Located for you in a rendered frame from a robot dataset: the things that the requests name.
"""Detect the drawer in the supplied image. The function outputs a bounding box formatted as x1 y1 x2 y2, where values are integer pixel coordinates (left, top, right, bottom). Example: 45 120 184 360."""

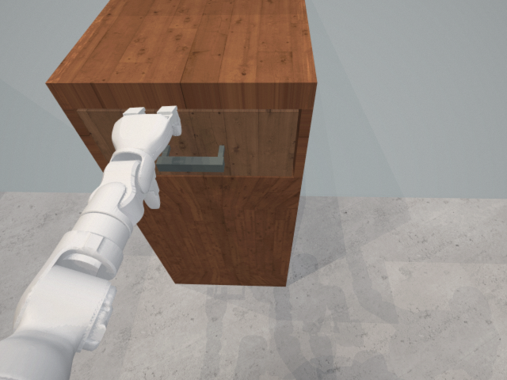
77 108 299 177

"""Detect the robot left forearm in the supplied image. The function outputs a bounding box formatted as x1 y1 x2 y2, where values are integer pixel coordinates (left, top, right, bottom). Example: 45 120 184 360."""
13 147 155 333

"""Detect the cabinet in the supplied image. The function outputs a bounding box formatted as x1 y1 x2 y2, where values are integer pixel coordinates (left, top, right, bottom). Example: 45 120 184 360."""
45 0 317 287

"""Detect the handle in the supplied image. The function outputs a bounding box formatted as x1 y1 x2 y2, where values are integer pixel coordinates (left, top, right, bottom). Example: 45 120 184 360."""
156 145 225 172

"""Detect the robot left upper arm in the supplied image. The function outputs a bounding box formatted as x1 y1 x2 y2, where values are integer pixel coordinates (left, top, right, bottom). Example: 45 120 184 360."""
0 265 117 380

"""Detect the left robot hand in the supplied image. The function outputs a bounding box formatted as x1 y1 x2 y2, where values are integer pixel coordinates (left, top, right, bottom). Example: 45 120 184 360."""
112 106 181 209

